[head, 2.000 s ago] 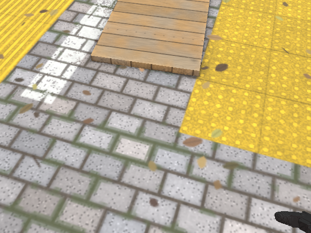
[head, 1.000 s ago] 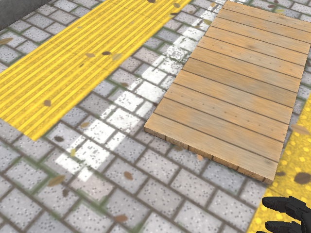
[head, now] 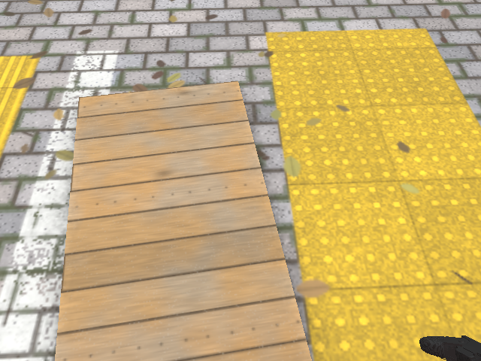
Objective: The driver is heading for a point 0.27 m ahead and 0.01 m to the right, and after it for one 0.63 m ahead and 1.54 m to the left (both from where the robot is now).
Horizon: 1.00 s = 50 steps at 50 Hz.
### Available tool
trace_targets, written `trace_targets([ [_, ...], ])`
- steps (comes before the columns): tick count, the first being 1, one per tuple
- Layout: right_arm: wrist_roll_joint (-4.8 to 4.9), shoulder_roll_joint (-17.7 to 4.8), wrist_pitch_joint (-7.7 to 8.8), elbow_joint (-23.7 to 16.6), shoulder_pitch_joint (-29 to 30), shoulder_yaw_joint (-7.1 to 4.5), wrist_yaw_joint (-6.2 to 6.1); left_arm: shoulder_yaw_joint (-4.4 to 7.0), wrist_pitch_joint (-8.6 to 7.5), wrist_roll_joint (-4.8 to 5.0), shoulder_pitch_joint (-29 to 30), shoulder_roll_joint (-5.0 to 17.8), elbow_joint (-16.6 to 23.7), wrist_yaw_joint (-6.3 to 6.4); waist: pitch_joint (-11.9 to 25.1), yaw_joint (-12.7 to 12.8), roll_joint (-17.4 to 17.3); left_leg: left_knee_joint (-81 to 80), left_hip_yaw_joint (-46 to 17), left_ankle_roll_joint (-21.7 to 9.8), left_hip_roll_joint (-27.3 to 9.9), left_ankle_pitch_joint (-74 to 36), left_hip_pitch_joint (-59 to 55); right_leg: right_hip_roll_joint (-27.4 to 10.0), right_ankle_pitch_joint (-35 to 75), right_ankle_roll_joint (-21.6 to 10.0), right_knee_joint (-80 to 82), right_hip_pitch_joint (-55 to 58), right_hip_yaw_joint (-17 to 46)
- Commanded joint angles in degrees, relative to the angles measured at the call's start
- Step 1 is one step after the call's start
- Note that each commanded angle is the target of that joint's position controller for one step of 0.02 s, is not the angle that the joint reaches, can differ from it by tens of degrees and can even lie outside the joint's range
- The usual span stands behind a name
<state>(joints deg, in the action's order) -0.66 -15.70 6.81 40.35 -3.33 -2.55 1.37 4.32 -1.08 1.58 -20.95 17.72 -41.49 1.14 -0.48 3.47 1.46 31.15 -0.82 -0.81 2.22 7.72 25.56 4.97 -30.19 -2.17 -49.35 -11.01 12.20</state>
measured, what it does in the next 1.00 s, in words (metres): walks ahead, turning left: right foot 0.03 m higher, then left foot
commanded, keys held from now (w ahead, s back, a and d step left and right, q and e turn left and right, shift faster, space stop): w+e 0.04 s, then w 0.02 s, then q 0.94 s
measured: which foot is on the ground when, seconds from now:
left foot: down 0.00-0.42, up 0.44-0.60, down 0.62-0.98, up 1.00-1.00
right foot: up 0.00-0.26, down 0.28-0.64, up 0.66-0.94, down 0.96-1.00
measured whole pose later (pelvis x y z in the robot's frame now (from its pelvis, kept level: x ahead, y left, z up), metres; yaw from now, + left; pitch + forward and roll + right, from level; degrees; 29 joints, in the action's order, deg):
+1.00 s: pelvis +0.16 -0.03 +0.01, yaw +21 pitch +0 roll -1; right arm 1.1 -19.0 -3.9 38.0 -10.2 -6.0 -4.1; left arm 4.9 2.1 0.9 0.6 13.8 -39.4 0.4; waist -3.0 0.2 -1.1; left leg 40.1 -9.5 -0.7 4.3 34.5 21.9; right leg 1.1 -35.0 1.1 -36.9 -17.1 -1.6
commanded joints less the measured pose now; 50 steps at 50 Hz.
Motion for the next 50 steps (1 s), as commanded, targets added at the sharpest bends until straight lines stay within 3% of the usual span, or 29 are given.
trace_targets([
  [1, 0.77, -8.52, -0.61, -0.38, -14.52, -3.16, -0.54, 0.86, -1.12, 0.78, 0.45, 7.83, 5.80, 0.04, 7.79, -8.41, -9.59, -14.68, -36.59, -10.84, -24.26, 25.66, -37.62, -4.73, 1.99, 1.91, -28.07, -36.13, -1.88],
  [2, 0.31, -7.29, -1.13, -0.64, -11.60, -2.58, -0.73, 0.94, -0.90, 0.11, 3.63, 7.51, 6.45, 0.12, 3.60, -7.55, -6.13, -15.33, -28.53, -9.26, -21.65, 18.27, -30.72, -6.73, 6.33, 2.33, -27.07, -34.72, -3.73],
  [4, -0.87, -5.03, -1.33, 0.57, -10.03, -1.57, -0.78, 0.76, -1.05, -0.49, 5.73, 4.89, 7.20, -0.45, -1.04, -5.52, -6.88, -17.50, -19.45, -8.91, -16.88, 4.90, -20.78, -8.41, 10.84, 2.70, -23.14, -29.99, -3.94],
  [7, -0.34, -5.06, -0.83, 2.65, -9.66, -1.26, -0.49, -0.21, -0.82, -1.26, 4.44, 1.23, 7.23, -0.57, -0.38, -2.49, -7.22, -16.74, -10.67, -11.41, -15.10, -26.28, -16.43, -7.59, 8.99, 4.24, -15.46, -24.78, -7.11],
  [10, 0.60, -7.38, -1.71, 3.70, -8.47, -1.64, -0.90, -1.75, -1.11, -2.57, 8.15, -1.70, 7.61, -0.66, 2.50, -2.80, -7.52, -15.33, -4.62, -11.09, -12.53, -38.66, -15.44, -7.23, 16.78, 5.55, -0.26, -18.09, -11.01],
  [14, 1.84, -10.41, -3.97, 5.90, -13.59, -2.49, -1.68, -1.37, -1.16, -1.77, 14.99, 0.18, 8.75, -0.82, 3.39, -5.66, -7.96, -12.61, -7.06, -9.35, -12.84, -32.91, -19.16, -4.15, 23.73, 5.48, 13.61, -13.65, -11.39],
  [15, 2.02, -10.20, -4.61, 6.17, -14.88, -2.48, -1.93, -0.67, -1.20, -1.84, 16.21, 1.98, 9.12, -0.74, 3.58, -6.03, -6.63, -11.00, -7.71, -8.55, -11.89, -31.76, -21.10, -3.34, 23.99, 4.86, 15.62, -13.35, -11.29],
  [17, 3.01, -7.71, -6.06, 9.01, -22.48, -1.89, -2.54, -0.21, -1.37, -1.29, 21.24, 1.29, 10.05, -0.90, 5.90, -8.06, -3.86, -6.64, -8.73, -5.39, -9.00, -29.69, -21.94, -1.75, 27.18, 3.83, 21.43, -4.93, -11.75],
  [19, 3.33, -10.04, -7.03, 8.49, -19.75, -2.59, -3.22, 0.60, -0.95, -0.44, 18.23, 0.99, 8.17, -1.04, 8.53, -4.71, -4.71, -1.53, -9.07, -2.67, -7.54, -29.67, -14.17, -1.69, 34.72, 2.76, 27.03, 9.43, -10.62],
  [20, 2.69, -9.99, -6.89, 7.01, -17.74, -2.61, -3.18, 1.86, -0.30, -0.22, 12.76, 3.78, 6.51, -0.68, 12.16, -2.29, -3.40, 4.54, -9.50, 0.06, -5.81, -25.47, -2.88, -7.15, 41.89, 0.43, 25.01, 24.75, -5.84],
  [21, 1.90, -8.04, -6.40, 4.90, -15.35, -1.97, -2.69, 2.93, 1.22, -0.06, 6.53, 6.07, 4.40, 0.24, 17.32, 0.86, 2.23, 14.48, -8.37, 2.76, -3.96, -4.89, 8.03, -16.98, 53.14, -3.77, 23.42, 36.72, -0.08],
  [22, 2.20, -6.47, -6.43, 4.94, -16.72, -1.96, -1.70, 2.63, 2.78, -0.77, 7.83, 4.71, 4.45, 1.56, 18.88, -0.31, 9.19, 27.63, -7.27, 4.28, -3.10, 31.79, 13.02, -26.38, 60.60, -8.24, 22.85, 35.76, 3.41],
  [23, 3.32, -8.22, -7.05, 5.84, -17.12, -3.10, -1.57, 1.82, 3.58, -2.05, 13.45, 2.15, 6.41, 2.40, 15.47, -2.14, 3.38, 35.25, -6.58, 5.05, -5.44, 33.20, 13.57, -26.64, 58.34, -7.93, 23.70, 27.21, -0.53],
  [24, 3.78, -7.84, -8.04, 4.15, -17.56, -3.35, -2.16, 1.47, 3.41, -2.10, 20.58, 2.06, 7.38, 2.22, 13.01, -6.45, 6.02, 38.36, -2.06, 5.58, -6.47, 30.53, 12.13, -25.05, 54.16, -7.00, 25.31, 19.85, -2.78],
  [26, 1.72, -6.26, -10.91, 4.54, -22.59, -3.41, -3.48, 1.55, 2.19, -1.09, 29.46, 2.41, 7.15, 0.97, 11.40, -12.24, 9.22, 37.72, 2.20, 6.58, -7.61, 23.22, -0.67, -19.90, 47.22, -3.60, 27.85, 4.73, -11.08],
  [28, 1.91, -5.88, -13.05, 5.84, -29.98, -3.89, -3.57, 1.98, 1.46, -1.19, 37.49, 4.09, 7.80, -0.70, 7.79, -18.32, 11.54, 31.27, 5.08, 5.32, -7.43, 21.15, -12.63, -15.97, 39.71, -1.51, 27.47, -6.39, -17.03],
  [30, 1.11, -5.55, -13.50, 6.85, -32.34, -4.22, -2.66, 1.83, 1.02, -0.04, 39.59, 2.76, 7.62, -1.28, 3.99, -19.46, 7.07, 16.27, 3.46, 1.05, -9.60, 14.47, -15.46, -15.40, 31.22, -1.16, 20.50, -7.18, -17.13],
  [32, 0.26, -2.30, -12.07, 10.44, -37.42, -3.64, -1.54, 1.22, 1.88, -0.27, 38.36, 0.00, 6.59, -1.29, -0.01, -20.11, -5.86, 0.13, 6.22, -2.22, -5.42, 2.48, -20.94, -11.24, 16.58, 0.52, 3.85, -11.21, -19.30],
  [33, -0.89, -5.91, -10.18, 10.37, -37.40, -3.86, -1.47, 1.09, 2.58, -0.49, 38.85, -1.39, 9.80, -1.53, -4.16, -17.62, -25.32, 0.60, -7.07, -6.80, -9.11, -20.46, -21.17, -3.54, -11.68, 4.14, -15.53, -23.22, -18.29],
  [34, -1.64, -8.43, -7.40, 3.79, -21.80, -2.46, -1.36, 0.65, 2.65, 0.23, 29.76, -2.92, 9.87, -1.40, -2.40, -4.87, -27.96, -7.07, -24.01, -11.64, -14.42, -23.76, -14.91, -1.87, -11.31, 4.24, -25.22, -26.69, -10.08],
  [35, -1.00, -10.45, -6.40, -1.49, -12.28, -2.86, -1.36, 1.74, 2.90, 0.29, 26.71, 1.89, 7.08, -1.22, -0.19, -1.29, -17.25, -8.82, -21.80, -10.31, -16.34, -23.76, -14.12, -2.88, -5.25, 3.60, -27.98, -24.26, -10.05],
  [36, -0.88, -16.08, -6.19, -3.69, -8.63, -4.45, -1.75, 1.72, 3.09, -0.12, 27.56, 2.56, 8.73, -0.39, 1.13, -0.62, -15.95, -13.77, -30.74, -12.09, -18.80, -8.64, -10.72, -2.34, -1.59, 4.69, -26.58, -24.59, -10.35],
  [37, -0.22, -16.04, -6.37, -3.69, -8.36, -4.57, -2.52, 1.97, 3.02, -0.38, 32.28, 3.92, 8.56, 0.77, -1.74, -3.07, -7.66, -14.76, -33.57, -12.53, -20.30, 0.77, -8.71, -4.50, 0.89, 5.30, -27.16, -25.96, -7.64],
  [42, 1.21, -8.84, -7.81, -3.22, -12.36, -3.40, -6.69, 0.95, 3.00, -1.85, 32.41, -0.60, 9.03, 0.69, 6.45, -4.80, -6.36, -1.36, -17.86, -7.94, -12.27, -16.33, -20.06, -4.37, 11.05, 8.22, -13.11, -22.34, -10.30],
  [44, 1.23, -9.14, -9.10, -3.81, -12.11, -3.92, -7.01, 0.26, 2.75, -1.22, 31.30, -3.09, 9.05, -0.13, 8.58, -4.45, -8.16, -0.42, -17.79, -7.28, -11.41, -16.20, -20.24, -3.97, 8.02, 8.65, -2.80, -16.85, -12.33],
  [46, 1.37, -10.20, -9.72, -5.48, -8.30, -4.64, -6.56, 1.01, 3.06, -0.23, 25.10, -1.75, 7.07, -0.48, 9.14, -2.33, -11.23, -0.76, -18.77, -6.63, -10.75, -12.78, -15.54, -4.04, 4.40, 8.30, 4.86, -7.93, -13.79],
  [48, 2.35, -8.89, -10.20, -6.09, -5.42, -4.66, -5.83, 2.07, 3.41, 0.20, 15.25, -0.01, 3.06, -0.59, 8.13, 0.66, -10.15, 2.55, -18.26, -5.33, -8.38, -6.76, -8.99, -4.38, 10.66, 6.95, 16.72, 2.33, -14.49],
  [49, 2.31, -6.08, -10.55, -5.91, -7.31, -4.34, -5.21, 2.23, 3.04, -0.73, 11.55, -0.46, 0.73, -0.76, 7.66, 0.46, -2.12, 8.68, -13.19, -3.04, -2.20, 3.12, -3.42, -4.06, 15.81, 6.20, 20.86, 8.80, -14.21],
  [50, 1.59, -2.14, -10.90, -6.82, -8.00, -3.51, -4.43, 2.36, 2.84, -1.35, 7.97, 0.24, -0.53, -1.13, 7.70, 0.50, 9.91, 20.06, -9.75, 0.47, 6.63, 25.52, 9.13, -12.77, 17.64, 0.96, 21.50, 16.83, -1.46],
])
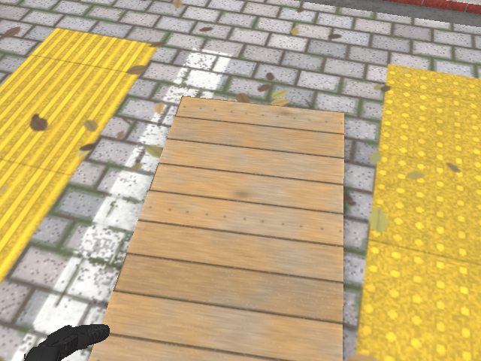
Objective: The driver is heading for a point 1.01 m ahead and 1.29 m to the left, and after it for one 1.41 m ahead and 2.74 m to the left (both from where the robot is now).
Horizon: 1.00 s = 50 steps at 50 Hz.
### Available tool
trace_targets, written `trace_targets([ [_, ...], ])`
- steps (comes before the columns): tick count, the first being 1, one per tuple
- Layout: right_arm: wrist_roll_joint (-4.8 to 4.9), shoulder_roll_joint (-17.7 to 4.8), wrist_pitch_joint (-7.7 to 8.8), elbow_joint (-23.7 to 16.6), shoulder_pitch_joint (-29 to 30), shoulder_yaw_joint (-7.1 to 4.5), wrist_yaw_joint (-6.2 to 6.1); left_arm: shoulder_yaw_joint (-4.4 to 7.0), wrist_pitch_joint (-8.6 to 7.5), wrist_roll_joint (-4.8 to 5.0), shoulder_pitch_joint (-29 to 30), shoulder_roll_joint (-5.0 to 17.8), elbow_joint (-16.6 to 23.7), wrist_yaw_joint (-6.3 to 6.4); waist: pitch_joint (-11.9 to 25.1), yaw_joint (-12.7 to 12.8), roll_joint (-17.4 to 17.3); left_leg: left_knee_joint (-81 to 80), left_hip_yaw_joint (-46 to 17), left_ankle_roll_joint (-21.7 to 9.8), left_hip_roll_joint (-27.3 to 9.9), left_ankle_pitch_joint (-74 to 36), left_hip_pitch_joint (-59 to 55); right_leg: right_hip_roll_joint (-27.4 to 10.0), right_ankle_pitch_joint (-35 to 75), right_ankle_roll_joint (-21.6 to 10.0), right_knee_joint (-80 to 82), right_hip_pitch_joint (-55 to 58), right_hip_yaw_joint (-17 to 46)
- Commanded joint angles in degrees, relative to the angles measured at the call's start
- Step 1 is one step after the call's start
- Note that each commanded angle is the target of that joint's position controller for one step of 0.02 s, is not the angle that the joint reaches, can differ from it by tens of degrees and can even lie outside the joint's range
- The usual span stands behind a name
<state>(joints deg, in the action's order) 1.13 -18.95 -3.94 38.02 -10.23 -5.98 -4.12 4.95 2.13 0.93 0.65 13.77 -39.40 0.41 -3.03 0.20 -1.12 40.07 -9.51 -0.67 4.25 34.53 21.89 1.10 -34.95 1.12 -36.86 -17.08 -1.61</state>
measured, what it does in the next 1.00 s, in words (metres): steps on the spot, turning left: left foot, then right foot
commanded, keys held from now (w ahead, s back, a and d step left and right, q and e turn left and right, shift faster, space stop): q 1.00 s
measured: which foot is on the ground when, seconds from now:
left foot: up 0.00-0.30, down 0.32-0.82, up 0.84-1.00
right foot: down 0.00-0.30, up 0.32-0.68, down 0.70-1.00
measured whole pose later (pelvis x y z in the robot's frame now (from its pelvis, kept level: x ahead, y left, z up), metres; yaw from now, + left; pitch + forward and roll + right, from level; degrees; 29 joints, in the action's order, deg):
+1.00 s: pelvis -0.07 +0.01 +0.01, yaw +36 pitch +1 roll -2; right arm 1.7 -20.0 -4.9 35.2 -9.1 -4.9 0.8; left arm 4.5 2.5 -0.9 -4.9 13.7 -37.4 2.9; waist -3.2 -0.8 -1.8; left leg 55.9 -1.7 6.4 -0.4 27.6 23.8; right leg -1.2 -29.9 -11.8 -27.8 -14.9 -0.8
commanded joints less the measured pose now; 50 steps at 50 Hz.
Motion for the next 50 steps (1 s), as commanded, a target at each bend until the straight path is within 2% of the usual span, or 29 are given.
trace_targets([
  [1, -1.09, 1.47, -0.21, -3.68, -3.66, -0.04, 1.68, 0.98, -0.28, -1.57, -11.05, 5.09, -1.22, -0.30, 7.71, 0.88, 14.23, 26.19, -3.06, 2.01, 6.61, 5.51, 19.09, -17.78, 29.96, -6.51, 11.97, 19.74, 20.77],
  [2, 1.26, -1.34, -0.61, -7.72, -4.73, -1.08, 1.77, 1.45, -0.27, -3.18, -1.79, 10.88, 1.88, 0.08, 5.79, -6.60, 21.00, 34.67, -1.14, 3.08, 4.24, 4.19, 22.39, -27.13, 16.46, -14.29, 23.97, 8.62, 36.41],
  [3, 1.62, -6.50, -0.67, -6.91, -0.11, -1.89, 0.82, 0.21, -0.66, -3.70, 4.59, 6.82, 5.26, 0.73, 0.02, -5.09, 13.43, 42.30, -1.06, 4.06, 0.10, -2.16, 19.33, -24.79, 4.70, -13.79, 27.79, -1.07, 32.52],
  [4, 1.01, -8.64, -1.00, -7.02, -0.60, -2.29, 0.73, -0.40, -1.17, -3.42, 6.74, 5.97, 5.36, 1.64, -1.77, -6.50, 12.13, 48.30, -0.05, 5.61, -0.31, -6.34, 16.54, -23.31, 9.38, -13.87, 25.84, -6.72, 27.19],
  [5, -0.37, -9.77, -1.75, -5.49, -3.27, -2.52, 1.01, -1.03, -1.71, -2.80, 8.80, 5.09, 6.09, 2.40, -0.06, -7.81, 7.65, 51.84, 1.56, 6.87, -0.37, -10.93, 11.57, -19.25, 16.60, -12.01, 22.61, -8.60, 18.09],
  [7, -0.90, -8.45, -1.85, -5.98, -6.33, -2.14, 1.96, -1.10, -2.39, -2.02, 6.24, 6.34, 6.13, 4.03, 5.11, -8.59, 6.12, 51.79, 5.24, 7.42, -1.05, -19.25, 6.87, -13.94, 25.61, -8.79, 16.12, -5.17, 6.61],
  [9, -0.16, -3.80, -1.81, -8.85, -1.03, 0.11, 3.10, -0.78, -2.05, -1.39, -0.23, 7.79, 5.00, 4.66, 7.13, -5.57, 5.31, 31.75, 7.71, 6.55, -4.06, -20.34, 8.37, -12.49, 29.38, -8.48, 12.53, 4.42, 2.29],
  [11, -0.15, -0.48, -1.57, -10.88, 3.18, 1.71, 4.92, 0.61, -0.95, -1.80, -4.53, 10.95, 4.29, 4.24, 9.92, -2.48, 9.86, 12.00, 10.57, 4.98, -6.68, -8.67, 0.79, -13.84, 30.22, -9.15, 10.71, 8.11, -0.02],
  [13, 0.60, -2.17, -1.49, -8.96, -1.91, 0.81, 5.88, 2.12, -0.56, -0.74, -7.09, 13.15, 3.93, 3.53, 11.03, -2.50, 12.23, 0.00, 14.05, 3.08, -7.01, -3.54, -8.61, -15.92, 29.17, -9.69, 7.40, 6.01, 0.97],
  [14, 1.06, -3.05, -1.63, -5.33, -9.89, -0.01, 5.74, 2.09, -0.50, -0.02, -6.50, 12.08, 4.01, 3.50, 11.47, -5.21, 9.71, -8.09, 15.52, 1.73, -6.09, -9.62, -16.64, -14.48, 27.90, -8.55, 0.65, 1.07, -1.23],
  [15, 1.16, -3.09, -1.70, -1.77, -15.02, -0.30, 5.14, 1.05, -0.49, -0.20, -7.66, 8.17, 3.36, 3.23, 8.28, -6.09, 2.41, -14.48, 15.01, -0.01, -3.62, -11.68, -18.89, -10.72, 24.03, -6.47, -10.27, -4.32, -5.43],
  [16, 0.64, -4.87, -1.00, -0.87, -18.02, -0.26, 4.80, 0.09, -0.10, -1.72, -7.36, 3.96, 4.43, 2.36, 3.85, -5.14, -10.16, -8.04, 2.39, -3.91, -7.92, -25.95, -25.12, -6.96, -2.52, -2.78, -29.35, -24.83, -5.89],
  [17, -1.47, -13.00, 0.94, -6.09, -11.00, -0.61, 4.86, -0.67, -0.81, -1.65, -6.21, 1.41, 8.75, 1.70, 4.61, 0.28, -21.80, -11.97, -25.05, -15.02, -21.66, -54.82, -15.87, -2.01, -7.36, 1.13, -41.43, -35.60, 0.17],
  [18, -4.33, -15.46, 3.04, -9.04, -4.62, -1.64, 5.45, -0.20, -1.53, 0.06, -1.90, 5.63, 11.36, 2.36, 6.64, -1.39, -16.43, -24.69, -34.79, -22.69, -28.51, -43.49, -8.69, -1.35, -3.63, 1.96, -47.38, -33.03, 5.02],
  [19, -4.06, -12.65, 3.93, -9.09, -0.48, -0.61, 5.05, 0.52, -1.83, 0.99, 0.33, 8.36, 11.08, 3.03, 0.33, 0.24, -10.01, -25.46, -29.58, -19.71, -25.57, -33.83, -5.93, -1.86, 2.55, 2.01, -49.03, -34.27, 5.87],
  [20, -2.87, -9.77, 4.06, -8.76, 1.84, 0.32, 4.08, 0.93, -1.66, -0.02, -0.16, 9.25, 9.52, 3.64, -0.94, 1.01, -4.75, -22.67, -22.92, -15.27, -21.97, -29.88, -4.34, -3.33, 8.66, 2.10, -47.07, -33.14, 6.68],
  [22, -1.60, -7.45, 3.86, -8.74, 3.39, 1.38, 2.54, 1.16, -0.91, -1.55, -2.42, 8.88, 8.36, 3.99, 0.78, 2.42, -4.52, -19.03, -15.76, -11.79, -16.75, -33.86, -4.31, -2.85, 16.47, 3.38, -43.46, -28.32, 6.77],
  [25, -1.28, -4.89, 3.80, -7.66, -2.01, 2.05, 0.93, 0.11, -1.10, -1.44, -1.70, 5.47, 8.26, 2.98, 6.33, 0.69, -4.56, -15.26, -12.18, -11.96, -14.56, -45.35, -11.44, -0.87, 20.76, 4.48, -38.28, -25.04, 5.37],
  [30, -0.72, -5.66, 1.76, -6.94, -6.34, 0.97, 0.00, -1.14, -1.88, -0.77, 3.56, 3.20, 9.50, 1.45, 7.58, -2.69, -6.43, -13.91, -14.72, -11.25, -14.77, -45.59, -19.96, -0.12, 14.72, 4.90, -17.96, -23.33, 5.67],
  [35, -0.31, -6.73, 0.53, -7.95, -3.53, 0.12, 1.08, -0.46, -2.67, 0.15, 1.38, 4.71, 7.94, 0.56, 6.23, -2.49, -10.23, -13.82, -19.11, -10.84, -12.84, -44.41, -14.96, 2.69, 11.52, 3.79, -3.26, -11.74, 4.35],
  [39, 1.23, -7.82, 0.14, -7.72, -1.47, -0.95, 0.66, 1.58, -4.32, -0.86, -1.64, 6.88, 5.43, 0.08, 9.98, -1.09, 0.21, -10.67, -15.93, -3.82, -5.95, -39.09, -10.60, 2.01, 31.31, 0.12, 11.21, 6.61, 5.70],
  [40, 0.95, -6.92, 0.24, -8.19, 0.19, -0.79, 0.79, 2.30, -4.31, -1.15, -5.51, 7.96, 4.17, 0.04, 12.92, 0.53, 3.36, -7.44, -13.61, -1.62, -4.10, -34.65, -5.05, -2.05, 37.43, -2.77, 11.39, 15.75, 9.18],
  [41, 0.32, -4.84, 0.53, -9.00, 1.87, -0.15, 1.41, 3.14, -4.00, -1.82, -10.08, 10.17, 3.32, 0.21, 15.86, 2.42, 9.05, -1.71, -9.93, 0.65, -0.50, -23.74, 2.82, -10.06, 43.62, -8.07, 11.91, 24.41, 17.20],
  [42, -0.34, -2.74, 0.86, -7.98, 1.61, 0.27, 2.35, 3.22, -3.62, -2.41, -10.55, 10.15, 3.83, 0.89, 15.52, 3.01, 13.41, 9.00, -6.39, 3.20, 3.31, 2.85, 8.31, -19.60, 51.21, -14.41, 14.16, 25.91, 24.13],
  [43, 0.31, -5.25, 1.22, -7.95, 0.27, -0.73, 3.21, 2.84, -3.12, -2.99, -7.60, 9.88, 5.23, 1.50, 13.45, 1.03, 10.25, 20.50, -3.35, 5.45, 0.51, 4.42, 11.80, -24.32, 48.33, -18.28, 15.44, 21.69, 26.29],
  [44, 1.35, -6.74, 1.00, -7.37, 0.55, -1.22, 3.48, 2.24, -2.63, -3.08, -4.24, 8.34, 6.24, 1.95, 11.93, -0.64, 10.15, 25.63, -0.34, 6.43, -3.13, 0.96, 11.54, -23.09, 38.25, -18.81, 16.69, 16.37, 25.02],
  [46, 0.71, -6.48, -0.35, -5.06, -2.38, -1.02, 3.78, 0.71, -1.49, -2.07, 2.75, 4.98, 7.48, 2.66, 9.01, -4.13, 11.07, 28.34, 3.98, 8.40, -4.85, -7.06, 5.70, -14.39, 36.16, -14.09, 15.46, 8.11, 12.70],
  [48, 0.66, -3.41, -0.87, -5.05, -4.79, 0.36, 4.90, 0.95, -0.44, -1.78, 4.35, 7.41, 8.02, 2.82, 9.55, -5.82, 14.15, 19.64, 10.06, 8.41, -5.04, -8.00, -2.73, -9.56, 42.49, -11.59, 12.89, 4.31, 3.57],
  [50, 0.34, -2.15, -0.40, -6.39, -1.78, 1.46, 6.40, 1.70, 0.21, -1.54, 1.46, 9.56, 7.83, 3.04, 9.61, -3.59, 13.41, 6.14, 10.77, 6.13, -7.17, -6.32, -5.41, -11.18, 42.44, -12.18, 8.44, 6.58, 2.93],
])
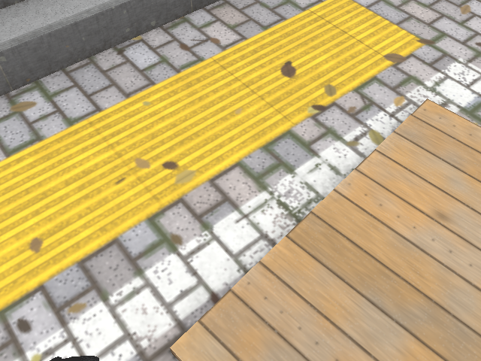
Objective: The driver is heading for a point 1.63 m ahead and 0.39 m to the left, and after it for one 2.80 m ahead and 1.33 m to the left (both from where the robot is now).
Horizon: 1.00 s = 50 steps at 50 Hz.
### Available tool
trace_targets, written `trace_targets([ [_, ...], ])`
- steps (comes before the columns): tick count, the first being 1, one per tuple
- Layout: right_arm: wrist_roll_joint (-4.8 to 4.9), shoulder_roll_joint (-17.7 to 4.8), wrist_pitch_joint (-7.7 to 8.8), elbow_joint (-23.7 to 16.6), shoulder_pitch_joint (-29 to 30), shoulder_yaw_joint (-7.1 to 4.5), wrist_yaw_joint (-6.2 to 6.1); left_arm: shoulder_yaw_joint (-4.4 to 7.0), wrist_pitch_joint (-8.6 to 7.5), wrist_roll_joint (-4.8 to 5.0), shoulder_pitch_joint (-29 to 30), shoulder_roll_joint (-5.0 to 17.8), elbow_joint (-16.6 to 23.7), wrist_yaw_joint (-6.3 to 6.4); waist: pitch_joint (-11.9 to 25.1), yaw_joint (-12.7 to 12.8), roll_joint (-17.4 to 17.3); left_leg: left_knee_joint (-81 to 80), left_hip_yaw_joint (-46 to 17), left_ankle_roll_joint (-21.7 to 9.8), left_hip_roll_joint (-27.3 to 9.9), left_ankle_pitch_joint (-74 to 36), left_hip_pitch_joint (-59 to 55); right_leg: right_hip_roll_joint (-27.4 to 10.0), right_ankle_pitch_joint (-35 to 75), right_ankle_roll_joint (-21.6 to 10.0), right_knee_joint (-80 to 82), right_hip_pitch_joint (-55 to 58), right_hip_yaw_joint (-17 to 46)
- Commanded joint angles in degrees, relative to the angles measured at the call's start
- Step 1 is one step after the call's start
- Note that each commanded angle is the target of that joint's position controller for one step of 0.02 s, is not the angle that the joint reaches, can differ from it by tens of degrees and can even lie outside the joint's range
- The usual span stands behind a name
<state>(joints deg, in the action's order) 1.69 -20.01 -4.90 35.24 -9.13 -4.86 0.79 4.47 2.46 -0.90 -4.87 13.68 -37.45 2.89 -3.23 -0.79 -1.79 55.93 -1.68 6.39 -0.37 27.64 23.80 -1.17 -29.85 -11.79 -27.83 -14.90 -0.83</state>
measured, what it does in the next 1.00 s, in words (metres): steps on the spot, turning left: left foot, then right foot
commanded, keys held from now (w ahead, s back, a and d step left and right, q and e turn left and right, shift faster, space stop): q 0.68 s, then no key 0.28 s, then w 0.04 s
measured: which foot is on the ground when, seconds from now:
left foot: up 0.00-0.06, down 0.08-0.58, up 0.60-0.84, down 0.86-1.00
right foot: down 0.00-0.06, up 0.08-0.42, down 0.44-0.86, up 0.88-1.00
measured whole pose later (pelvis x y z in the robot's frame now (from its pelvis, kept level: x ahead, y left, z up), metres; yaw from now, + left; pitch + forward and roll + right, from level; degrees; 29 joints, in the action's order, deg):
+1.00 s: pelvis -0.05 +0.02 -0.01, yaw +30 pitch +0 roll +0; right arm -1.8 -11.0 0.3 41.7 -10.4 0.9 1.3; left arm 3.6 3.8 0.2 -10.0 16.8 -39.0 3.2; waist -3.0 1.2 3.4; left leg 30.4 -1.4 -3.1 3.7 17.4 13.0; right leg -3.8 -25.7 1.1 -53.3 -25.7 2.3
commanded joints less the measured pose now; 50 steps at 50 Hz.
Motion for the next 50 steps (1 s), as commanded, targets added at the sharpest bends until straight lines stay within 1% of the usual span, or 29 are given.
trace_targets([
  [1, 0.09, -1.66, 0.65, -2.65, -4.91, 0.10, 1.91, 2.32, 0.03, 0.73, 6.57, 10.01, 6.11, 0.71, 9.84, -3.08, 13.03, -16.84, 3.61, -2.05, -2.68, -1.43, -10.66, -9.62, 35.22, 0.88, -3.69, 3.61, 2.42],
  [2, 0.40, -2.38, 0.61, 0.11, -11.02, -0.54, 1.89, 2.13, 0.10, 1.36, 6.87, 9.34, 6.51, 0.95, 9.91, -5.24, 10.37, -25.83, 5.09, -3.29, -1.55, -7.60, -17.52, -8.92, 30.70, 1.89, -9.86, -0.42, 1.00],
  [3, 0.17, -2.52, 0.55, 2.83, -15.01, -0.77, 1.46, 1.50, -0.15, 1.18, 4.64, 7.34, 5.89, 0.81, 6.81, -5.44, 3.68, -31.35, 4.63, -4.47, 0.68, -9.24, -20.72, -6.38, 22.42, 3.74, -19.82, -6.39, -2.26],
  [4, -0.34, -4.11, 1.48, 2.82, -17.01, -0.63, 0.90, 0.93, -0.02, -0.73, 2.30, 4.44, 6.02, 0.43, 3.62, -3.45, -7.83, -26.20, -7.88, -7.41, -4.49, -25.48, -27.51, -3.00, -7.14, 7.56, -37.42, -25.11, -3.55],
  [5, -2.92, -13.16, 3.52, -2.10, -10.35, -1.27, 0.86, 0.15, -0.32, 0.42, 1.27, 3.04, 9.38, -0.03, 4.05, 1.99, -18.39, -30.40, -33.25, -17.29, -19.19, -51.88, -19.05, 1.16, -10.96, 11.25, -45.70, -33.78, 0.73],
  [6, -5.53, -13.59, 5.27, -4.73, -4.42, -1.77, 1.06, 0.43, -0.58, 1.91, 6.00, 6.93, 10.88, 0.54, 5.66, -0.56, -13.27, -38.31, -38.01, -24.01, -23.46, -44.29, -11.62, 1.06, -6.68, 12.68, -52.12, -29.42, 5.44],
  [7, -5.04, -11.13, 5.90, -4.39, -0.81, -0.92, 0.55, 1.21, -0.55, 2.60, 6.71, 9.57, 10.26, 0.94, 1.91, 1.05, -8.43, -38.39, -32.63, -22.54, -20.17, -34.69, -8.96, 0.29, -1.47, 13.18, -53.32, -29.53, 6.11],
  [8, -3.42, -9.34, 5.78, -3.92, 0.74, -0.45, -0.41, 1.39, -0.41, 1.71, 5.81, 9.55, 9.06, 1.23, 1.58, 1.68, -5.93, -36.94, -27.53, -19.54, -16.18, -28.94, -8.39, -0.81, 3.37, 13.67, -52.50, -28.79, 6.40],
  [10, -1.76, -7.01, 5.45, -3.68, 1.39, 0.45, -2.11, 1.62, -0.02, 0.84, 4.38, 9.37, 8.34, 1.21, 3.20, 2.45, -6.68, -35.06, -21.99, -17.45, -11.64, -29.14, -9.17, -0.50, 10.27, 14.94, -50.40, -26.17, 6.57],
  [13, -1.56, -4.41, 5.39, -3.31, -2.40, 1.03, -3.36, 0.71, -0.61, 0.60, 4.24, 6.79, 7.55, 0.38, 7.85, 0.95, -5.15, -31.97, -19.50, -18.22, -10.03, -39.53, -15.94, 1.07, 13.46, 16.45, -46.06, -24.48, 5.18],
  [17, -1.24, -4.66, 3.91, -2.88, -5.21, 0.22, -4.06, -0.42, -1.54, 0.94, 7.15, 4.48, 8.22, -0.50, 8.84, -1.47, -5.48, -30.32, -21.79, -18.15, -10.42, -42.16, -23.48, 1.26, 9.14, 17.28, -31.33, -24.91, 5.35],
  [23, -0.92, -6.12, 2.34, -4.11, -1.67, -1.01, -3.15, 0.12, -2.70, 1.68, 3.99, 6.04, 6.52, -1.79, 7.24, -1.21, -8.42, -29.60, -26.41, -18.02, -8.69, -40.82, -16.51, 3.72, 6.76, 16.27, -15.42, -12.00, 4.53],
  [27, 0.89, -7.02, 1.60, -3.52, -0.36, -2.04, -3.36, 1.62, -4.12, 1.10, 1.71, 7.18, 4.57, -2.27, 8.65, -0.24, -1.93, -27.75, -25.86, -12.44, -2.55, -35.01, -15.26, 5.32, 20.68, 14.09, 0.92, -0.26, 3.92],
  [28, 0.92, -6.49, 1.58, -3.73, 0.52, -2.09, -3.49, 2.30, -4.27, 0.90, -0.47, 8.18, 3.51, -2.34, 10.74, 0.41, 0.76, -26.08, -24.00, -10.25, -0.71, -31.27, -11.85, 2.98, 27.49, 12.33, 2.82, 6.87, 5.46],
  [29, 0.43, -5.15, 1.77, -4.22, 1.75, -1.80, -3.26, 3.02, -4.10, 0.36, -3.90, 9.79, 2.68, -2.30, 13.30, 1.76, 4.83, -22.73, -21.46, -8.10, 1.76, -23.75, -5.45, -2.42, 33.85, 8.90, 2.56, 15.27, 10.04],
  [30, -0.21, -2.94, 2.17, -4.40, 2.58, -1.17, -2.54, 3.77, -3.69, -0.49, -7.06, 12.06, 2.48, -1.94, 14.44, 3.26, 11.72, -15.81, -17.11, -5.46, 6.47, -8.14, 2.92, -11.54, 41.74, 2.91, 4.05, 21.93, 18.61],
  [31, -0.04, -3.07, 2.53, -3.86, 1.83, -1.55, -1.91, 3.82, -3.48, -1.61, -4.95, 12.45, 3.38, -1.35, 13.13, 2.50, 14.81, -2.32, -12.82, -2.36, 8.45, 10.19, 8.26, -21.17, 45.49, -4.68, 6.94, 19.44, 26.94],
  [32, 0.48, -5.57, 2.86, -3.76, 2.42, -2.33, -1.53, 3.08, -3.37, -2.03, -2.27, 10.87, 4.77, -1.02, 10.60, 1.71, 11.56, 7.33, -10.35, -1.12, 3.56, 9.23, 10.54, -22.68, 38.37, -7.23, 8.71, 14.60, 27.51],
  [33, 0.94, -6.28, 2.47, -2.69, 2.59, -2.58, -1.51, 2.08, -3.13, -1.90, 1.12, 8.02, 5.54, -0.53, 8.63, 0.45, 9.29, 11.01, -8.85, -0.43, 1.31, 5.13, 8.78, -18.80, 32.50, -6.03, 8.97, 10.32, 22.12],
  [35, -0.13, -4.01, 1.29, -0.76, -0.20, -1.65, -1.39, 1.09, -2.16, -0.60, 5.20, 5.93, 5.96, 0.11, 7.26, -1.63, 10.87, 12.09, -4.35, 1.88, 1.05, -1.31, 4.45, -10.99, 34.54, -2.71, 6.48, 6.19, 10.77],
  [38, -0.16, 1.04, 1.77, -2.03, 1.77, 1.37, 0.23, 1.59, -0.14, -0.08, 2.37, 8.46, 5.35, 0.80, 8.06, 0.46, 14.28, -5.07, 0.84, 1.64, 1.13, 0.18, -2.86, -7.17, 38.43, -2.18, 1.94, 5.96, 3.93],
  [40, 0.05, 0.95, 2.25, -1.86, 1.91, 1.99, 1.18, 2.10, 0.42, 0.83, 0.00, 9.93, 4.85, 0.91, 8.43, 1.75, 15.11, -19.60, 1.24, -0.25, 0.31, -0.59, -8.03, -8.87, 34.95, -2.83, -0.53, 6.47, 6.04],
  [42, -0.43, -0.14, 1.95, 2.22, -5.48, 1.65, 1.07, 1.28, -0.03, 1.98, -2.52, 8.13, 3.72, 0.94, 8.36, 0.39, 11.16, -35.59, 3.20, -2.70, 2.59, -12.86, -20.15, -7.18, 25.97, -0.15, -6.68, -0.99, 4.56],
  [43, -0.56, -1.53, 2.04, 2.47, -6.70, 1.74, 0.85, 0.34, -0.67, 0.56, -6.09, 5.40, 2.50, 0.40, 7.18, 1.18, 3.57, -35.54, -4.53, -4.49, -1.82, -18.63, -28.03, -4.11, 14.51, 3.81, -15.91, -11.45, 1.81],
  [44, -2.22, -6.91, 2.80, -0.19, -3.15, 1.48, 0.71, -0.68, -0.66, -0.78, -5.74, 2.96, 4.91, -0.31, 5.95, 3.91, -9.33, -33.55, -23.32, -11.55, -18.95, -39.03, -25.54, -1.46, -4.96, 8.55, -22.53, -22.30, -0.06],
  [45, -4.80, -7.50, 4.53, 0.09, -3.12, 1.02, 1.00, -0.06, -0.31, 0.88, -0.10, 7.84, 6.70, 0.38, 7.29, -0.68, -9.27, -37.23, -26.70, -17.83, -22.61, -36.63, -13.10, -4.48, -5.85, 10.71, -25.22, -16.26, 4.50],
  [46, -5.71, -4.79, 5.86, 0.24, 0.80, 1.87, 1.00, 0.29, 0.19, 1.77, 1.62, 9.04, 6.87, 0.64, 3.93, 0.43, -7.76, -38.88, -23.87, -17.91, -18.79, -30.33, -10.73, -4.74, -2.86, 12.53, -28.02, -14.59, 5.43],
  [48, -4.10, -2.63, 6.97, 1.40, 4.42, 2.49, 0.32, 0.51, 0.81, 1.06, -0.80, 8.69, 4.02, 0.82, 3.12, 1.62, -7.68, -38.98, -18.01, -14.63, -13.05, -24.75, -11.06, -4.73, 3.47, 14.66, -28.96, -14.01, 5.67],
  [50, -2.67, -1.20, 6.87, 3.92, 0.69, 2.86, -0.79, 0.58, 0.22, 1.04, -4.26, 8.53, 1.60, 0.03, 4.73, 0.99, -7.33, -41.11, -15.91, -14.62, -10.61, -17.11, -14.19, -4.24, 9.33, 15.87, -29.49, -13.88, 4.49],
])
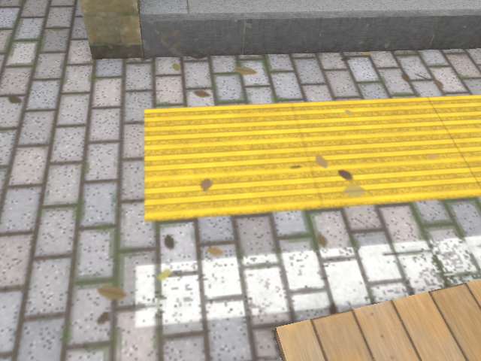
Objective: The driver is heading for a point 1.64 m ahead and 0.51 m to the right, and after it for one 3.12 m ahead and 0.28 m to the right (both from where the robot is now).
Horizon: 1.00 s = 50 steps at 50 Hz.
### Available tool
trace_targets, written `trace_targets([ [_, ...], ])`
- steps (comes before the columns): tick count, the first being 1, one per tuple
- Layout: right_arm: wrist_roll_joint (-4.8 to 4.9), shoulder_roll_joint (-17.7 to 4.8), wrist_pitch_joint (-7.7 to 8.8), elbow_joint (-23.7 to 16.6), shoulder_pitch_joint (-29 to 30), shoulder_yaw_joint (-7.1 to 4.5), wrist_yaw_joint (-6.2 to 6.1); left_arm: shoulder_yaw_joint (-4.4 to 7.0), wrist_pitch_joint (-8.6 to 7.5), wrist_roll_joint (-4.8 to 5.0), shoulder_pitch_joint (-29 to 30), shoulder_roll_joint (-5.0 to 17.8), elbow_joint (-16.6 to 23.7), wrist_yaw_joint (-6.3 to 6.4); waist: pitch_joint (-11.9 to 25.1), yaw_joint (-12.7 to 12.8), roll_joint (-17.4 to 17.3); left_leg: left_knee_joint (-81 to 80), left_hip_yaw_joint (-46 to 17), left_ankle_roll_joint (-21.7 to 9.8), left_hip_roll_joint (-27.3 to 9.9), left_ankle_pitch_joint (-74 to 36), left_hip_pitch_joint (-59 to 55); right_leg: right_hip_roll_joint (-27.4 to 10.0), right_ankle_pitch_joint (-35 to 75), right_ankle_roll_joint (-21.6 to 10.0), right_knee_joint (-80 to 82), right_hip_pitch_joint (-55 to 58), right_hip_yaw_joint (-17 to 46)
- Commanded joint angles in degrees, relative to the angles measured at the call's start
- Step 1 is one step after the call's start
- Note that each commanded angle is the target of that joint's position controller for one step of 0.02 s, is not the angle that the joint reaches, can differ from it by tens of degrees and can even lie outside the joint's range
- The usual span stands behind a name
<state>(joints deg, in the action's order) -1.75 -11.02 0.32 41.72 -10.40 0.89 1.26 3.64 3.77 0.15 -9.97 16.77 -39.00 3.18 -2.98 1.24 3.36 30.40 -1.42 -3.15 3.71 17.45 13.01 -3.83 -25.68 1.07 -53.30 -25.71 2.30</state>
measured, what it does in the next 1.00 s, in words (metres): walks ahead: right foot 0.04 m higher, then right foot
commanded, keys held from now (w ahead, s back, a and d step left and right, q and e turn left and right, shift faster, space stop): w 0.84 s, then w+e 0.16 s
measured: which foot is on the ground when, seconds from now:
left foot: down 0.00-0.40, up 0.42-0.88, down 0.90-1.00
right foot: up 0.00-0.20, down 0.22-0.28, up 0.30-0.38, down 0.40-0.90, up 0.92-1.00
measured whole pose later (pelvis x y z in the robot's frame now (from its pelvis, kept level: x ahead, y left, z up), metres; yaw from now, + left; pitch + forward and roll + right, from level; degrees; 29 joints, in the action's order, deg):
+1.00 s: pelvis +0.40 -0.03 -0.01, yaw -3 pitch +1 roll +1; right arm -0.1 -14.6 4.7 39.4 -5.7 -2.6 1.8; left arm 1.8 -2.7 2.1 -22.9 16.5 -46.8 0.4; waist -3.4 1.9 1.0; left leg 29.6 4.4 -3.0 1.6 9.0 22.1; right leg 0.0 -24.8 -2.1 -70.5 -17.0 4.1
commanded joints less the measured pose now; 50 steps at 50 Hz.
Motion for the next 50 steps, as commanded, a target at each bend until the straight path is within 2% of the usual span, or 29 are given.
trace_targets([
  [1, 1.18, -10.76, 1.41, -1.55, -0.67, -3.30, -1.57, 1.49, -1.69, 0.52, 0.84, 5.64, 2.49, -0.73, 3.95, -2.55, -12.07, -17.19, -17.23, -5.72, -14.63, 0.76, -6.26, -1.21, 6.67, 2.95, -4.59, -5.98, 0.44],
  [2, 1.50, -11.72, 1.36, -0.96, -2.67, -3.77, -1.77, 1.71, -2.33, 1.02, 2.20, 6.23, 2.52, -0.92, 2.47, -4.04, -11.26, -18.79, -19.75, -6.72, -15.52, 6.59, -9.21, -0.97, 7.42, 2.48, -5.01, -10.40, 0.22],
  [4, 1.69, -11.62, 1.91, -0.18, -4.45, -4.05, -2.03, 1.73, -3.62, 1.19, 4.68, 5.92, 2.97, -0.98, 0.26, -5.12, -9.62, -20.91, -22.25, -7.82, -16.91, 10.02, -13.29, -1.52, 8.93, 1.49, -2.88, -15.66, 1.27],
  [9, 2.11, -10.60, 3.43, 1.04, -5.85, -4.39, -1.67, 1.15, -6.46, 0.70, 5.96, 4.22, 2.50, -2.07, -0.14, -5.82, -8.94, -22.93, -18.31, -8.61, -16.73, 2.56, -17.07, -2.07, 12.24, 0.23, 6.03, -16.07, 0.45],
  [14, 2.60, -12.17, 2.80, 2.81, -8.79, -5.13, -1.12, -0.27, -8.07, 1.33, 10.24, 2.51, 4.49, -3.48, -1.85, -7.26, -10.07, -21.93, -15.82, -9.25, -16.87, -0.83, -17.41, -0.44, 9.04, -1.19, 18.55, -11.74, -1.74],
  [16, 2.79, -13.92, 2.33, 3.23, -9.39, -5.74, -0.93, -0.43, -8.44, 1.60, 9.04, 3.48, 4.76, -4.09, -0.78, -6.03, -10.94, -20.63, -15.75, -9.59, -17.57, -1.95, -14.52, 0.54, 7.56, -2.54, 22.89, -4.49, -2.63],
  [18, 3.16, -14.43, 2.09, 3.05, -7.62, -5.88, -0.86, 0.21, -8.41, 1.40, 2.29, 5.36, 2.60, -3.92, 2.11, -1.43, -9.65, -16.72, -13.58, -7.99, -16.20, -9.43, -7.59, 2.68, 14.15, -3.98, 28.41, 10.29, -4.57],
  [19, 2.82, -12.99, 2.38, 2.65, -6.71, -5.37, -0.84, 1.16, -8.21, 1.30, -4.48, 7.40, 0.53, -3.31, 5.99, 1.69, -8.32, -10.59, -10.83, -6.07, -13.60, -16.87, -2.39, 2.93, 15.47, -5.00, 28.61, 22.17, -3.98],
  [20, 1.90, -9.72, 2.90, 1.43, -4.62, -4.23, -0.62, 2.03, -7.93, 0.76, -13.48, 10.40, -0.85, -2.54, 12.58, 6.09, -3.12, 4.68, -5.82, -2.63, -9.10, -15.23, 6.01, -4.54, 14.50, -7.86, 28.39, 36.25, 4.74],
  [21, 1.53, -6.06, 4.29, -1.04, -5.77, -3.25, -0.86, 3.37, -7.65, -0.05, -17.93, 16.52, -1.68, -2.60, 14.94, 5.80, 12.09, 23.67, 0.59, 2.13, -0.72, 8.27, 24.16, -16.97, 10.65, -15.29, 33.59, 46.26, 26.02],
  [22, 2.61, -11.31, 5.13, -0.88, -5.47, -4.50, -0.84, 2.55, -7.83, -0.09, -17.13, 12.68, -1.41, -2.93, 12.87, 6.14, 7.64, 34.76, -3.96, 3.52, -1.57, 16.44, 30.73, -20.29, 1.00, -19.70, 38.57, 42.04, 35.34],
  [23, 3.60, -13.23, 5.33, -0.95, -5.14, -5.19, -0.40, 1.42, -7.95, 0.18, -12.91, 9.63, -0.77, -3.12, 6.05, 4.16, 5.56, 39.21, -4.13, 3.18, -4.90, 12.13, 35.09, -18.62, -2.88, -18.75, 39.51, 37.63, 30.29],
  [24, 3.61, -13.18, 5.25, -0.74, -4.39, -5.18, -0.15, 0.74, -8.07, 0.08, -9.97, 7.44, -0.09, -3.39, 2.40, 2.89, 3.73, 38.93, -2.78, 2.93, -7.22, 6.76, 35.33, -15.20, -2.77, -17.04, 40.90, 33.32, 24.45],
  [25, 2.92, -12.60, 5.27, -0.92, -3.47, -5.21, -0.13, 0.40, -8.13, -0.21, -7.68, 6.55, 0.28, -3.65, -0.16, 1.76, 2.03, 36.80, -2.19, 3.09, -8.63, 2.13, 34.75, -12.98, 1.47, -16.07, 42.59, 29.16, 20.73],
  [26, 2.48, -12.04, 5.11, -1.07, -3.06, -5.28, -0.13, 0.11, -8.37, -0.64, -6.58, 6.05, 0.47, -3.80, -1.21, 0.72, 2.22, 35.09, -2.12, 3.45, -9.70, -1.22, 32.37, -11.40, 7.77, -15.29, 43.95, 25.86, 17.32],
  [28, 2.09, -10.04, 4.59, -1.03, -3.37, -4.91, 0.01, 0.04, -8.75, -0.61, -6.49, 5.98, 0.10, -3.83, -0.93, -0.60, 2.43, 33.88, -0.74, 4.58, -9.74, -4.93, 30.07, -9.47, 19.93, -14.93, 45.13, 22.84, 11.81],
  [30, 1.85, -8.91, 4.10, -2.10, -1.51, -4.59, -0.12, 0.11, -8.93, -0.30, -7.60, 6.19, -0.61, -3.56, -0.84, -0.75, 1.21, 29.46, 0.25, 5.94, -9.78, -8.48, 30.34, -8.08, 29.39, -14.68, 45.28, 21.75, 7.09],
  [34, 1.92, -5.93, 4.55, -5.13, 7.07, -3.18, 0.42, 0.37, -8.43, 0.09, -11.19, 7.54, -2.23, -2.57, -1.90, 1.82, 0.54, 11.18, 2.42, 6.18, -7.63, -20.99, 24.12, -5.32, 33.15, -12.31, 45.77, 18.94, 1.18],
  [37, 2.62, -6.02, 4.79, -7.04, 12.37, -2.97, 1.36, 0.67, -8.25, 0.75, -14.73, 8.68, -3.97, -2.33, -3.56, 3.28, 0.53, 3.84, 2.22, 4.99, -6.40, -24.08, 22.71, -7.76, 32.14, -12.35, 46.26, 22.17, 2.03],
  [40, 2.74, -7.43, 5.04, -8.46, 14.65, -3.46, 2.42, 0.91, -7.35, 1.06, -16.02, 9.12, -5.34, -2.23, -3.26, 2.38, 0.68, -0.22, 1.51, 2.45, -5.57, -20.28, 23.25, -10.55, 38.71, -11.35, 42.88, 29.81, 2.48],
  [42, 2.48, -9.26, 5.01, -8.27, 12.21, -4.38, 2.51, 1.30, -6.71, 0.99, -15.77, 10.46, -5.76, -1.93, -0.08, 0.16, 2.43, -1.24, 2.89, 0.42, -3.33, -15.14, 17.88, -10.89, 53.34, -10.26, 37.19, 33.33, 2.25],
  [43, 2.34, -10.91, 4.91, -7.49, 8.04, -5.30, 2.14, 1.37, -6.23, 0.91, -15.85, 10.83, -5.94, -1.78, 3.37, -2.23, 3.51, -1.71, 3.86, -1.03, -1.67, -12.99, 11.14, -10.16, 62.88, -9.75, 30.75, 33.62, 2.34],
  [44, 2.47, -13.07, 4.83, -5.46, -0.72, -6.55, 1.49, 0.99, -5.75, 0.73, -14.85, 10.46, -5.74, -1.69, 8.86, -7.24, 3.22, -3.95, 4.43, -3.00, -1.54, -15.97, -1.95, -7.80, 65.93, -8.29, 20.00, 29.45, 0.76],
  [45, 1.88, -17.03, 4.55, -3.63, -11.54, -7.71, 0.50, -0.04, -5.94, -0.38, -15.18, 8.33, -4.24, -1.65, 18.33, -11.05, -0.58, 0.41, -5.95, -6.27, -11.75, -17.89, -23.44, -5.24, 49.26, -6.90, 3.07, 15.12, 0.62],
  [46, 1.45, -20.95, 4.59, -2.54, -14.45, -8.47, 0.58, -2.65, -6.91, 0.09, -24.39, -1.09, -3.51, -2.54, 28.57, -5.66, -17.66, -3.71, -35.75, -16.61, -28.56, -7.35, -42.88, 6.38, -2.48, -3.20, -19.37, -7.42, 1.10],
  [47, 1.39, -13.79, 4.50, -2.78, -14.76, -6.97, 0.29, -0.91, -7.82, 1.88, -19.54, 6.26, -5.11, -2.83, 27.31, -9.71, -12.77, -10.56, -39.60, -15.42, -27.52, -1.61, -39.02, 5.50, -6.32, -3.36, -27.01, -12.34, 8.19],
  [48, 1.53, -11.82, 4.42, -2.61, -10.42, -6.18, -0.11, 0.25, -8.12, 3.36, -12.69, 8.85, -2.48, -2.98, 15.38, -8.76, -11.27, -11.97, -28.16, -12.58, -25.50, -3.87, -29.59, 2.91, -2.44, -3.45, -28.96, -16.07, 6.20],
  [49, 1.67, -10.61, 4.47, -2.53, -6.58, -5.81, -0.17, -0.03, -8.35, 2.86, -9.36, 7.96, -1.27, -2.75, 10.03, -6.62, -6.72, -13.67, -21.67, -10.91, -23.40, -8.54, -20.46, 0.19, 2.23, -3.39, -27.44, -14.83, 4.79],
  [50, 1.47, -8.88, 4.73, -2.39, -3.85, -5.41, -0.03, 0.25, -8.14, 2.01, -8.10, 7.28, -1.06, -2.70, 6.20, -4.54, -5.61, -15.73, -16.55, -9.77, -20.84, -11.42, -13.38, -1.38, 5.68, -3.10, -24.59, -13.18, 4.70],
])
